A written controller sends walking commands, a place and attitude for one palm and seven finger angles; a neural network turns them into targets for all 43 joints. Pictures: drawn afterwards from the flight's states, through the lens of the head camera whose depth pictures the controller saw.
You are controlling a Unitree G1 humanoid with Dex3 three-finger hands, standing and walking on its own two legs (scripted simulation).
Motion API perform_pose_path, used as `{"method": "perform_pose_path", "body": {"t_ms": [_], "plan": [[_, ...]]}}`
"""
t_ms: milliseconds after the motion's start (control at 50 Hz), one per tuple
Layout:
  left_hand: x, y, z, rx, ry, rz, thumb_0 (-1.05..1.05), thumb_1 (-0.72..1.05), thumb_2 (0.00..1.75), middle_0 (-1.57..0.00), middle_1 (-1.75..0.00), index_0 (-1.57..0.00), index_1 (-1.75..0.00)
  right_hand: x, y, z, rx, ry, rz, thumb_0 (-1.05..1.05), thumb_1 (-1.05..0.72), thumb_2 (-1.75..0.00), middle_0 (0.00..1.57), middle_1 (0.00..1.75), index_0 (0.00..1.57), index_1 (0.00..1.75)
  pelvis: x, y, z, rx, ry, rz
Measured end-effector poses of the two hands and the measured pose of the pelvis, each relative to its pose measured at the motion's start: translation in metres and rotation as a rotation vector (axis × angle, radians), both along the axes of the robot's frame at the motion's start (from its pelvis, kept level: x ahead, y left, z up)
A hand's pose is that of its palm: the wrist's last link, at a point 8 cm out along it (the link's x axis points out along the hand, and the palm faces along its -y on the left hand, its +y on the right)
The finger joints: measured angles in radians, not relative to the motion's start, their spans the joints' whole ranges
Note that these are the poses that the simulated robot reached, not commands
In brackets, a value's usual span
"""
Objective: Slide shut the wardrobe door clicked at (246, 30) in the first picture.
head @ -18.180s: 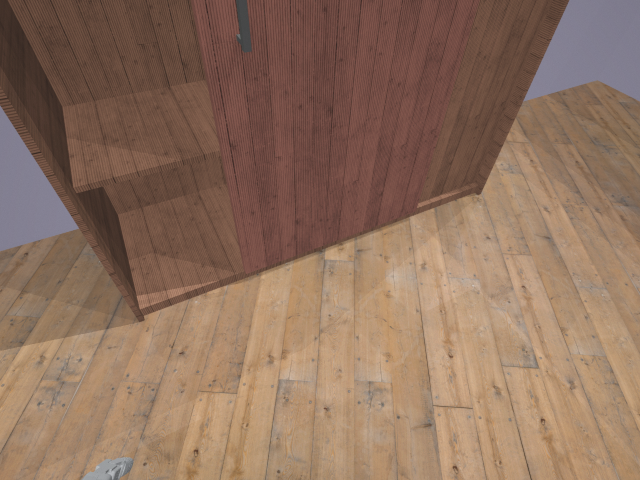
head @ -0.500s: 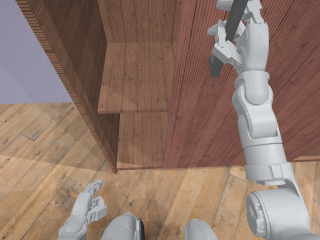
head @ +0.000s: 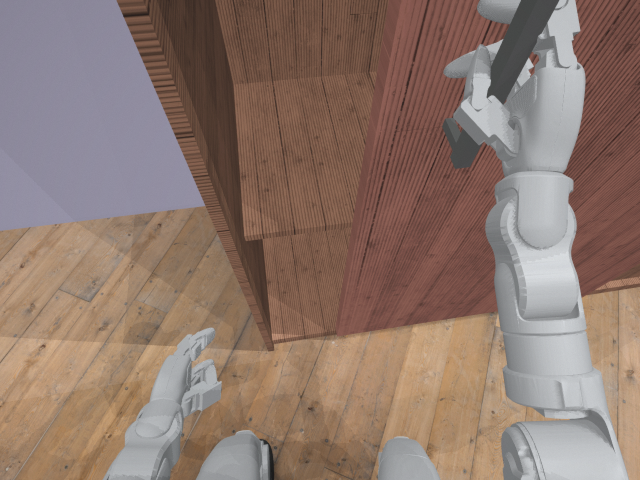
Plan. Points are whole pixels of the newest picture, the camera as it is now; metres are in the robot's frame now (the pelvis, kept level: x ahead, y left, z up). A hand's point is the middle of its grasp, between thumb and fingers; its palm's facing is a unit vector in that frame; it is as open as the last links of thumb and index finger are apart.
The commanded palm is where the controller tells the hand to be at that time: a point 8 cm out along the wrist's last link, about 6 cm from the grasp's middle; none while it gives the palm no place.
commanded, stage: step sideways, sliding the door along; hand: right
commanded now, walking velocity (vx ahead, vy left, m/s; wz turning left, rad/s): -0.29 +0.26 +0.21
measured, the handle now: out of the picture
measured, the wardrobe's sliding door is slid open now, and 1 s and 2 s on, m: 0.19 0.00 0.00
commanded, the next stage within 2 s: stop walking and hold the door there in 0.72 s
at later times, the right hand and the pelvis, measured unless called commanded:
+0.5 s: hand (253, 136) +0.36 +0.06 +0.23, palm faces -0.09 +0.99 -0.11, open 6.3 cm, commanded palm +0.35 +0.04 +0.24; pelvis -0.01 +0.10 +0.00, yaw +2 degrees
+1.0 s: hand (244, 129) +0.37 +0.06 +0.23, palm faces +0.15 +0.98 -0.15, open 6.0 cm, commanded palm +0.34 +0.03 +0.23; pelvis -0.04 +0.19 +0.02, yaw +6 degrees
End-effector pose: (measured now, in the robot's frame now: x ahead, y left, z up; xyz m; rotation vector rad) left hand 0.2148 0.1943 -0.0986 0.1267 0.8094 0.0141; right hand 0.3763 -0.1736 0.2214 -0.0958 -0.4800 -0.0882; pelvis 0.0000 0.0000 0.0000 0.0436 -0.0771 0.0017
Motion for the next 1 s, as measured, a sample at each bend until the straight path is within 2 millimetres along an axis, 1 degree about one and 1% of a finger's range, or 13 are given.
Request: {"method": "perform_pose_path", "body": {"t_ms": [100,200,240,300,360,440,520,560,640,760,820,880,1000], "plan": [[0.004,0.041,0.012,0.035,-0.049,0.008,0.01,0.91,0.9,-0.2,-0.3,-0.2,-0.3,-0.004,0.03,0.0,0.019,0.007,0.024,-0.02,-0.8,-0.86,0.49,1.41,0.21,1.34,0.0,0.023,0.004,-0.028,0.024,0.022],[0.001,0.07,0.014,0.02,-0.049,0.024,0.01,0.91,0.9,-0.2,-0.3,-0.19,-0.29,-0.009,0.065,0.0,0.016,0.007,0.042,-0.02,-0.81,-0.85,0.47,1.4,0.2,1.35,-0.002,0.046,0.007,-0.038,0.024,0.007],[-0.005,0.077,0.019,0.034,-0.048,0.043,0.01,0.91,0.9,-0.2,-0.3,-0.19,-0.29,-0.011,0.079,0.0,0.029,0.013,0.067,-0.01,-0.81,-0.84,0.45,1.4,0.21,1.35,-0.002,0.049,0.011,-0.051,0.044,0.013],[-0.012,0.086,0.021,0.045,-0.051,0.06,0.01,0.91,0.9,-0.2,-0.3,-0.19,-0.29,-0.015,0.1,0.0,0.038,0.015,0.116,-0.01,-0.81,-0.83,0.41,1.4,0.21,1.32,-0.003,0.054,0.008,-0.05,0.059,0.024],[-0.017,0.09,0.018,0.018,-0.037,0.037,0.01,0.91,0.9,-0.2,-0.3,-0.19,-0.29,-0.018,0.121,0.0,0.021,0.016,0.158,0.0,-0.81,-0.83,0.38,1.4,0.2,1.28,-0.004,0.067,0.007,-0.051,0.051,0.033],[-0.021,0.096,0.005,-0.045,-0.02,0.015,0.01,0.91,0.9,-0.2,-0.3,-0.19,-0.3,-0.022,0.151,0.0,-0.025,0.005,0.177,-0.01,-0.8,-0.82,0.4,1.39,0.17,1.27,-0.006,0.09,0.001,-0.033,0.031,0.039],[-0.032,0.11,0.006,-0.059,-0.005,0.061,0.01,0.9,0.9,-0.2,-0.3,-0.2,-0.3,-0.026,0.177,0.001,-0.032,0.02,0.198,-0.01,-0.79,-0.81,0.39,1.39,0.18,1.29,-0.014,0.106,0.007,-0.056,0.039,0.044],[-0.041,0.121,0.01,-0.042,-0.006,0.088,0.01,0.9,0.9,-0.2,-0.3,-0.2,-0.3,-0.027,0.179,0.001,-0.006,0.031,0.176,0.0,-0.8,-0.82,0.39,1.39,0.19,1.31,-0.017,0.111,0.01,-0.071,0.05,0.056],[-0.057,0.146,0.013,-0.01,-0.008,0.117,0.01,0.9,0.9,-0.2,-0.3,-0.2,-0.3,-0.027,0.18,0.002,0.015,0.039,0.157,0.0,-0.81,-0.84,0.38,1.39,0.19,1.32,-0.024,0.124,0.007,-0.068,0.05,0.067],[-0.073,0.179,0.002,-0.019,0.023,0.058,0.01,0.9,0.9,-0.2,-0.3,-0.2,-0.3,-0.031,0.187,0.003,0.012,0.061,0.043,0.0,-0.81,-0.86,0.41,1.4,0.16,1.34,-0.038,0.16,-0.001,-0.035,0.017,0.068],[-0.08,0.194,0.0,-0.018,0.049,0.056,0.01,0.91,0.9,-0.2,-0.3,-0.2,-0.3,-0.033,0.19,0.004,0.013,0.083,-0.011,-0.01,-0.81,-0.86,0.43,1.4,0.17,1.34,-0.043,0.178,0.002,-0.04,0.013,0.043],[-0.087,0.21,0.006,0.006,0.056,0.077,0.01,0.91,0.9,-0.2,-0.3,-0.2,-0.3,-0.033,0.188,0.005,-0.019,0.097,-0.028,-0.02,-0.79,-0.86,0.44,1.4,0.2,1.35,-0.044,0.187,0.01,-0.069,0.042,0.058],[-0.111,0.246,0.021,0.055,0.003,0.186,0.01,0.91,0.9,-0.2,-0.3,-0.2,-0.3,-0.035,0.185,0.01,-0.067,0.14,-0.057,-0.03,-0.76,-0.83,0.45,1.4,0.25,1.35,-0.044,0.193,0.018,-0.073,0.064,0.095]]}}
